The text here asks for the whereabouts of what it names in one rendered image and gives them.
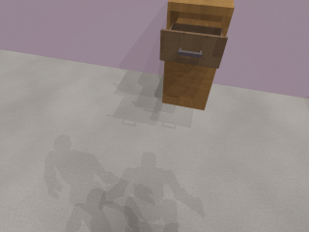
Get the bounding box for cabinet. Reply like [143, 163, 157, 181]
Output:
[162, 0, 235, 110]

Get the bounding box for handle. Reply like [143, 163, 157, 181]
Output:
[178, 48, 202, 58]

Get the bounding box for drawer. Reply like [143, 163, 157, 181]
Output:
[159, 22, 228, 69]

